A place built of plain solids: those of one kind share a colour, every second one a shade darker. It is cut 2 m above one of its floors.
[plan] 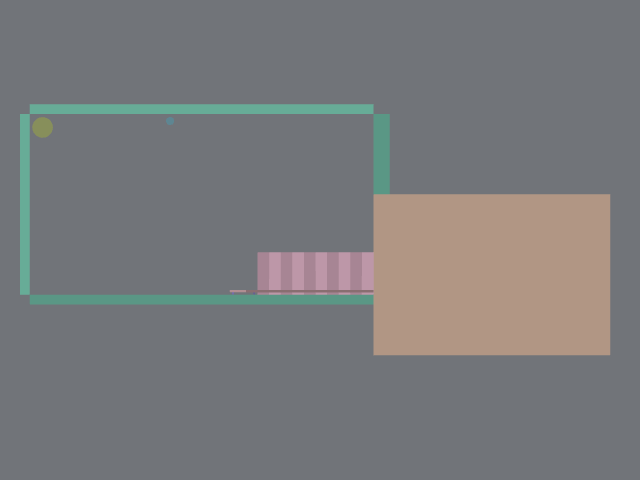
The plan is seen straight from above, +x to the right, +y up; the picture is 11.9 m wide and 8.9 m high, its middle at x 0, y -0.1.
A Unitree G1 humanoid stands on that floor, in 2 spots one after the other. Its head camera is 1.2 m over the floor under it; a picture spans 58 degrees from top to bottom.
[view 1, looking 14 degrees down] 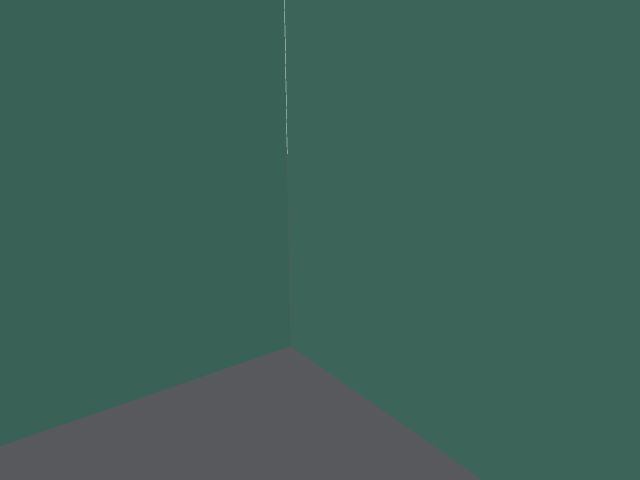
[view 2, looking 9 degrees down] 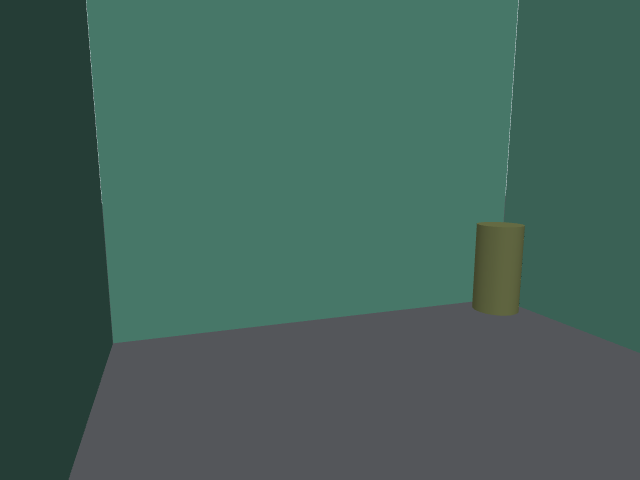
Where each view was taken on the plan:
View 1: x -4.15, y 0.81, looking -127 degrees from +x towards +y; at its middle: wall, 2.12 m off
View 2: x -2.16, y -0.68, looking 161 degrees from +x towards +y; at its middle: wall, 3.45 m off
